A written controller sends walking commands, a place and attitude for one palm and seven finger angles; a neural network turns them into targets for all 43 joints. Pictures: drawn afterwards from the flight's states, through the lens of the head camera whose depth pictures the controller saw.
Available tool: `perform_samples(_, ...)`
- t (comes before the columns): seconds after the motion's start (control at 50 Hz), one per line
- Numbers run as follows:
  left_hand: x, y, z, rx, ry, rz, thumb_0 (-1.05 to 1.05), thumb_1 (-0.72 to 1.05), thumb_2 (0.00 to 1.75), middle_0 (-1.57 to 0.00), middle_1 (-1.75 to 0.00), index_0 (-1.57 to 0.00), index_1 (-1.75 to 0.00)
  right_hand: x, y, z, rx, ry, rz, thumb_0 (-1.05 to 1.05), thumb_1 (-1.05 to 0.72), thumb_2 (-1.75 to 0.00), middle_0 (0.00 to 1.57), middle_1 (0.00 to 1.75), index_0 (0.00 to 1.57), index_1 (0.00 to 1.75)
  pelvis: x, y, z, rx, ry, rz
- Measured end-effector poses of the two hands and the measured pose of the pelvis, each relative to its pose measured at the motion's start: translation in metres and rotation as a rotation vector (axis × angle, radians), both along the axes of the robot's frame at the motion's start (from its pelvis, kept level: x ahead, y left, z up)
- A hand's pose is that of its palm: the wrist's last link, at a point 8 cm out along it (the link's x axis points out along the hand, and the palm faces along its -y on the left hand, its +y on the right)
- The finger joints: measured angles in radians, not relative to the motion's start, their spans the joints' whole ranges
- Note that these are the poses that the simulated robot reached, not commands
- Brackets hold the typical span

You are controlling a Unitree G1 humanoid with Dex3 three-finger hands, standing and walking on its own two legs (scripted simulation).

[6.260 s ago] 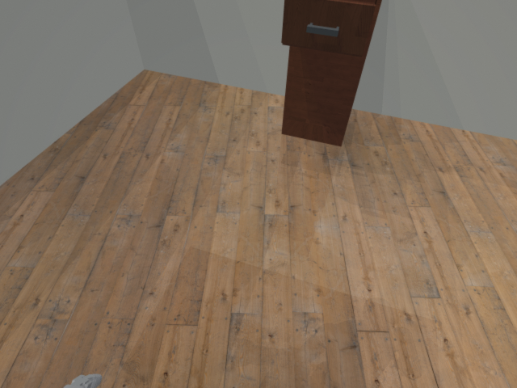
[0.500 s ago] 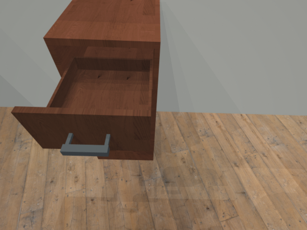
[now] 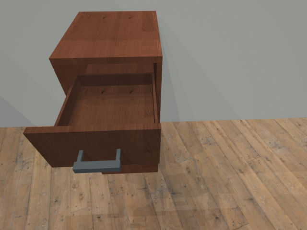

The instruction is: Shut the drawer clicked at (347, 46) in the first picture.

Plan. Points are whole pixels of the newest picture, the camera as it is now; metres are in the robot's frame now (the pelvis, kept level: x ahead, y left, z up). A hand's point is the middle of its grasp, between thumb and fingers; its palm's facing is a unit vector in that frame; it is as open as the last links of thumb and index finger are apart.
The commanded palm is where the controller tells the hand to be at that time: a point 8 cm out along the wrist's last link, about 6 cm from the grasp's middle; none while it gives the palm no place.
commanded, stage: come to a stop and stand still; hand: left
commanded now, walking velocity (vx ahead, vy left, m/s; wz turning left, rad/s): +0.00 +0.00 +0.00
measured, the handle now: (98, 159) +0.29 +0.17 +0.02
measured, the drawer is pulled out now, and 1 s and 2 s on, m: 0.30 0.30 0.30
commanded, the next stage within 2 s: look again from close up in 0.06 s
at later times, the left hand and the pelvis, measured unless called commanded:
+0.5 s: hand out of the picture +0.00 +0.14 -0.17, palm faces +0.00 -0.98 -0.21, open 7.3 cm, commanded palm none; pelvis +0.00 -0.03 +0.00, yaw -1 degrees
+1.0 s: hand (106, 207) +0.18 +0.13 -0.01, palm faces +0.24 -0.97 -0.10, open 6.9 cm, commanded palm +0.09 +0.17 -0.04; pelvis +0.00 -0.04 -0.01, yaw +3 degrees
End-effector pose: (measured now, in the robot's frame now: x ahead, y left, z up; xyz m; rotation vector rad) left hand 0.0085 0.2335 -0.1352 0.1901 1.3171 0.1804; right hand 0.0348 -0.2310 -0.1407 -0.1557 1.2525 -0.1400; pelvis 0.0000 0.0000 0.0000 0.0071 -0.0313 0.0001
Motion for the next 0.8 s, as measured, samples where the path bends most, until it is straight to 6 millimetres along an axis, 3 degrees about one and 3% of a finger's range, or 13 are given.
perform_samples(0.34, 0.001, -0.031, -0.001, -0.021, 0.043, -0.012, 0.01, 0.92, 0.9, -0.2, -0.3, -0.2, -0.3, -0.045, -0.002, -0.007, 0.049, 0.147, -0.059, 0.01, -0.91, -0.9, 0.2, 0.3, 0.2, 0.3, 0.004, -0.019, 0.004, 0.006, -0.005, -0.011)
perform_samples(0.8, -0.021, -0.063, -0.004, -0.054, 0.089, 0.012, 0.01, 0.92, 0.9, -0.2, -0.3, -0.2, -0.3, -0.055, -0.013, -0.005, 0.061, 0.182, -0.06, 0.01, -0.91, -0.9, 0.2, 0.3, 0.2, 0.3, 0.003, -0.038, 0.006, -0.001, 0.004, -0.002)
